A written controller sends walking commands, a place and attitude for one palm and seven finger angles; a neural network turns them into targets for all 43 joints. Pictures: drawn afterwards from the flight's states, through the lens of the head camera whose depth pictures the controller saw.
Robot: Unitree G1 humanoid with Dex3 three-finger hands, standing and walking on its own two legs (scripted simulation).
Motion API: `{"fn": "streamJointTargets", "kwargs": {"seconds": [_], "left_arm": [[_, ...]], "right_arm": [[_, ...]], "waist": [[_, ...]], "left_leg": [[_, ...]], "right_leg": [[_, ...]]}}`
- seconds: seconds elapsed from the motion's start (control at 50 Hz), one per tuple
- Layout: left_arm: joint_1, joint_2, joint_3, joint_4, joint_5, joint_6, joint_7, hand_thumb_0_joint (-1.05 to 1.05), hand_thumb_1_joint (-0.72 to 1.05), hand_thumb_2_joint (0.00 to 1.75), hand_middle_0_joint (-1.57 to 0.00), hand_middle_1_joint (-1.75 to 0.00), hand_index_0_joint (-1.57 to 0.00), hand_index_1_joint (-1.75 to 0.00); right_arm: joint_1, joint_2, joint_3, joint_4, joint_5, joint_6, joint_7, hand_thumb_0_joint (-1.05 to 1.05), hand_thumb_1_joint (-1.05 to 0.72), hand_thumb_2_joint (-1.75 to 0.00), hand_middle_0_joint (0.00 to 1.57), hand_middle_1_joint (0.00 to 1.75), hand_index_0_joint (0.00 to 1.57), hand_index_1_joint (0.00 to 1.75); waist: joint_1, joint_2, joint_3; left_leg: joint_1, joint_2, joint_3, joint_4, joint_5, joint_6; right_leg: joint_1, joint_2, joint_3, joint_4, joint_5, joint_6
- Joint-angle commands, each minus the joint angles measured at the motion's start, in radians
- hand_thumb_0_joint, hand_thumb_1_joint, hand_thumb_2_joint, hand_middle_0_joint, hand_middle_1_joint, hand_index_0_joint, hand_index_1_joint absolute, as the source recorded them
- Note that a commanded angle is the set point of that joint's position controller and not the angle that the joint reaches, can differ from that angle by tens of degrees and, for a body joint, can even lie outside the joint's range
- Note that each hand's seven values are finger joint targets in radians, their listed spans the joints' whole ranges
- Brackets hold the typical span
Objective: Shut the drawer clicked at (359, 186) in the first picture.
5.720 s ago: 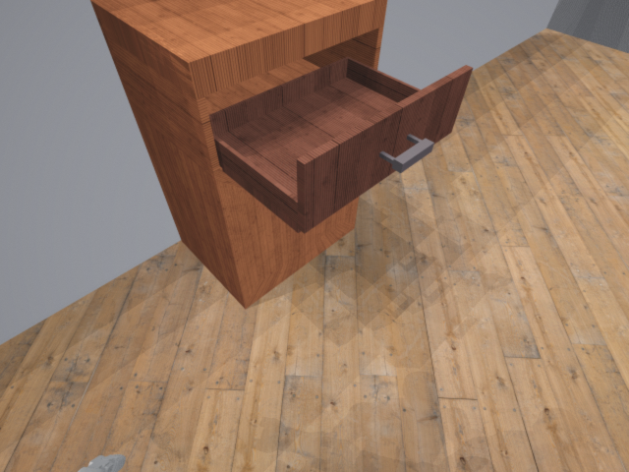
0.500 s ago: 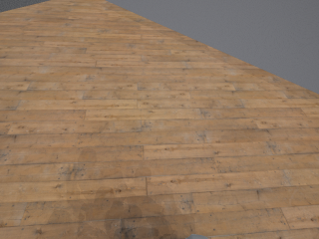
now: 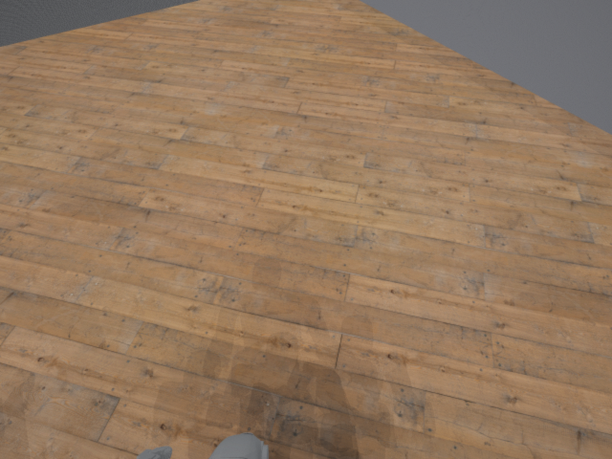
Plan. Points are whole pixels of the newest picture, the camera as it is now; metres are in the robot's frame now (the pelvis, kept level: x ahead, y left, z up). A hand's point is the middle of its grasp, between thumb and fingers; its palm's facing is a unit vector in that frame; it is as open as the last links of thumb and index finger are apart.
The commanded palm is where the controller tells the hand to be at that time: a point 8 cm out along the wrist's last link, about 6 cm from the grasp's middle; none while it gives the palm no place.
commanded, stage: walk to a spot facing it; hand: left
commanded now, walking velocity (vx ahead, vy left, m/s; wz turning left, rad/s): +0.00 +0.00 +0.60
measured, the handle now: out of the picture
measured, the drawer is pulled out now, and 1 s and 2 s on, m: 0.30 0.30 0.30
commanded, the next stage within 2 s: none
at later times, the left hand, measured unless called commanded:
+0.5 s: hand out of the picture +0.04 +0.27 -0.16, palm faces +0.31 -0.92 -0.25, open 7.4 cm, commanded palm none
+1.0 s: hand out of the picture -0.11 +0.24 -0.18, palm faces +0.63 -0.74 -0.23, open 7.4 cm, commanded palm none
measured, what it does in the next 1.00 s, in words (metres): steps on the spot, turning left: left foot, then right foot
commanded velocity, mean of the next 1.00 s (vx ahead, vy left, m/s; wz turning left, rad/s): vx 0.12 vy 0.00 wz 0.58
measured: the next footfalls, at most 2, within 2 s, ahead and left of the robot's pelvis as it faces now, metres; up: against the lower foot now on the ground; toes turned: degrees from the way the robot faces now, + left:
left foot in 0.14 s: +0.04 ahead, +0.15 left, +0.00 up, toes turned +12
right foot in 0.60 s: +0.10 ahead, -0.09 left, +0.00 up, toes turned +20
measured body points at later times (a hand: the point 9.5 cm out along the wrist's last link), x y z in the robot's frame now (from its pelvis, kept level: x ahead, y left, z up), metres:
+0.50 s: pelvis +0.00 +0.04 +0.00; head +0.03 +0.06 +0.45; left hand +0.02 +0.32 -0.14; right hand +0.16 -0.18 -0.13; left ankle +0.00 +0.14 -0.74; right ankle +0.05 -0.11 -0.69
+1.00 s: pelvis +0.01 +0.07 -0.01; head +0.02 +0.10 +0.44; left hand -0.15 +0.28 -0.17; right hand +0.25 -0.10 -0.13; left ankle -0.05 +0.17 -0.74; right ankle +0.06 -0.10 -0.74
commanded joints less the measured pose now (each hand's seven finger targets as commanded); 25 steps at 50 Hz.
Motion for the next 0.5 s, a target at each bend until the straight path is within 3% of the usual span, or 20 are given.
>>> {"fn": "streamJointTargets", "kwargs": {"seconds": [0.0, 0.04, 0.06, 0.08, 0.1, 0.12, 0.14, 0.16, 0.18, 0.2, 0.22, 0.26, 0.32, 0.42, 0.48], "left_arm": [[0.063, 0.241, 0.066, -0.046, 0.002, -0.014, 0.01, 0.0, 0.9, 0.9, -0.2, -0.3, -0.2, -0.3], [0.065, 0.257, 0.073, -0.043, 0.001, -0.01, 0.007, 0.0, 0.9, 0.9, -0.2, -0.3, -0.2, -0.3], [0.063, 0.256, 0.076, -0.038, -0.002, -0.008, 0.006, 0.0, 0.9, 0.9, -0.2, -0.3, -0.2, -0.3], [0.068, 0.256, 0.076, -0.042, -0.009, -0.006, 0.003, 0.0, 0.9, 0.9, -0.2, -0.3, -0.2, -0.3], [0.07, 0.23, 0.075, -0.059, -0.017, -0.004, -0.001, 0.0, 0.9, 0.9, -0.2, -0.3, -0.2, -0.3], [0.041, 0.154, 0.054, -0.108, -0.022, -0.005, -0.01, 0.0, 0.9, 0.9, -0.2, -0.3, -0.2, -0.3], [-0.021, 0.166, 0.047, -0.122, -0.01, 0.012, 0.001, 0.0, 0.9, 0.9, -0.2, -0.3, -0.2, -0.3], [-0.039, 0.155, 0.052, -0.114, -0.016, 0.014, 0.007, 0.0, 0.9, 0.9, -0.2, -0.3, -0.2, -0.3], [-0.057, 0.161, 0.055, -0.103, -0.017, 0.01, 0.004, 0.0, 0.9, 0.9, -0.2, -0.3, -0.2, -0.3], [-0.047, 0.166, 0.058, -0.086, -0.016, 0.011, -0.003, 0.0, 0.9, 0.9, -0.2, -0.3, -0.2, -0.3], [-0.009, 0.163, 0.06, -0.07, -0.014, 0.013, -0.008, 0.0, 0.9, 0.9, -0.2, -0.3, -0.2, -0.3], [0.02, 0.165, 0.061, -0.057, -0.013, 0.017, -0.014, 0.0, 0.9, 0.9, -0.2, -0.3, -0.2, -0.3], [-0.001, 0.159, 0.058, -0.067, -0.014, 0.021, -0.01, 0.0, 0.9, 0.9, -0.2, -0.3, -0.2, -0.3], [-0.046, 0.144, 0.054, -0.1, -0.018, 0.014, -0.003, 0.0, 0.9, 0.9, -0.2, -0.3, -0.2, -0.3], [-0.016, 0.138, 0.05, -0.107, -0.024, 0.008, 0.002, 0.0, 0.9, 0.9, -0.2, -0.3, -0.2, -0.3]], "right_arm": [[-0.111, -0.043, 0.014, -0.121, 0.008, -0.033, 0.004, 0.0, -0.9, -0.9, 0.2, 0.3, 0.2, 0.3], [-0.095, -0.052, 0.017, -0.125, 0.011, -0.041, 0.002, 0.0, -0.9, -0.9, 0.2, 0.3, 0.2, 0.3], [-0.074, -0.063, 0.015, -0.125, 0.01, -0.046, 0.001, 0.0, -0.9, -0.9, 0.2, 0.3, 0.2, 0.3], [-0.026, -0.093, 0.007, -0.116, 0.007, -0.052, 0.0, 0.0, -0.9, -0.9, 0.2, 0.3, 0.2, 0.3], [0.054, -0.179, -0.015, -0.101, 0.001, -0.064, -0.004, 0.0, -0.9, -0.9, 0.2, 0.3, 0.2, 0.3], [0.126, -0.3, -0.045, -0.094, 0.003, -0.069, -0.01, 0.0, -0.9, -0.9, 0.2, 0.3, 0.2, 0.3], [0.177, -0.299, -0.043, -0.057, 0.013, -0.066, -0.019, 0.0, -0.9, -0.9, 0.2, 0.3, 0.2, 0.3], [0.146, -0.278, -0.037, -0.068, 0.012, -0.068, -0.032, 0.0, -0.9, -0.9, 0.2, 0.3, 0.2, 0.3], [0.089, -0.243, -0.027, -0.08, 0.006, -0.069, -0.039, 0.0, -0.9, -0.9, 0.2, 0.3, 0.2, 0.3], [0.021, -0.21, -0.013, -0.097, 0.003, -0.069, -0.04, 0.0, -0.9, -0.9, 0.2, 0.3, 0.2, 0.3], [-0.027, -0.195, -0.005, -0.112, 0.002, -0.072, -0.038, 0.0, -0.9, -0.9, 0.2, 0.3, 0.2, 0.3], [-0.048, -0.186, 0.0, -0.12, 0.005, -0.075, -0.036, 0.0, -0.9, -0.9, 0.2, 0.3, 0.2, 0.3], [-0.031, -0.188, -0.005, -0.115, 0.004, -0.071, -0.035, 0.0, -0.9, -0.9, 0.2, 0.3, 0.2, 0.3], [-0.007, -0.193, -0.018, -0.107, -0.002, -0.062, -0.032, 0.0, -0.9, -0.9, 0.2, 0.3, 0.2, 0.3], [-0.027, -0.19, -0.022, -0.116, -0.004, -0.055, -0.031, 0.0, -0.9, -0.9, 0.2, 0.3, 0.2, 0.3]], "waist": [[0.073, -0.237, -0.069], [0.067, -0.249, -0.107], [0.055, -0.229, -0.125], [0.027, -0.18, -0.164], [-0.021, -0.004, -0.233], [-0.064, 0.326, -0.252], [-0.084, 0.245, -0.266], [-0.069, 0.244, -0.262], [-0.06, 0.224, -0.196], [-0.025, 0.174, -0.142], [0.004, 0.16, -0.129], [0.017, 0.157, -0.127], [0.007, 0.135, -0.123], [-0.007, 0.141, -0.118], [0.011, 0.159, -0.12]], "left_leg": [[0.013, -0.013, 0.072, -0.204, -0.02, 0.003], [0.083, -0.028, 0.098, -0.322, 0.007, 0.018], [0.145, -0.034, 0.106, -0.425, 0.064, 0.024], [0.266, -0.04, 0.099, -0.553, 0.18, 0.036], [0.497, 0.084, -0.05, -0.625, 0.42, 0.093], [0.645, 0.372, -0.41, -0.616, 0.899, 0.246], [0.6, 0.401, -0.391, -0.606, 0.943, 0.301], [0.574, 0.361, -0.372, -0.593, 0.884, 0.299], [0.487, 0.313, -0.332, -0.608, 0.802, 0.284], [0.402, 0.253, -0.276, -0.624, 0.731, 0.251], [0.367, 0.21, -0.236, -0.633, 0.687, 0.227], [0.329, 0.175, -0.22, -0.662, 0.597, 0.217], [0.332, 0.175, -0.284, -0.684, 0.504, 0.238], [0.319, 0.166, -0.373, -0.668, 0.479, 0.252], [0.246, 0.151, -0.423, -0.644, 0.5, 0.246]], "right_leg": [[0.102, -0.235, 0.1, -0.105, 0.516, -0.117], [0.125, -0.239, 0.071, -0.049, 0.56, -0.1], [0.12, -0.233, 0.049, 0.01, 0.564, -0.075], [0.075, -0.213, 0.015, 0.11, 0.547, -0.037], [-0.111, -0.167, -0.015, 0.316, 0.373, 0.02], [-0.423, -0.022, -0.002, 0.549, -0.334, 0.096], [-0.446, -0.022, 0.121, 0.644, -0.372, 0.086], [-0.461, -0.021, 0.159, 0.686, -0.316, 0.085], [-0.46, -0.02, 0.173, 0.699, -0.259, 0.089], [-0.422, -0.015, 0.178, 0.688, -0.188, 0.089], [-0.394, -0.006, 0.17, 0.67, -0.138, 0.091], [-0.35, 0.008, 0.167, 0.614, -0.093, 0.092], [-0.34, 0.029, 0.175, 0.529, -0.089, 0.095], [-0.287, 0.065, 0.181, 0.376, -0.121, 0.086], [-0.167, 0.096, 0.175, 0.239, -0.114, 0.072]]}}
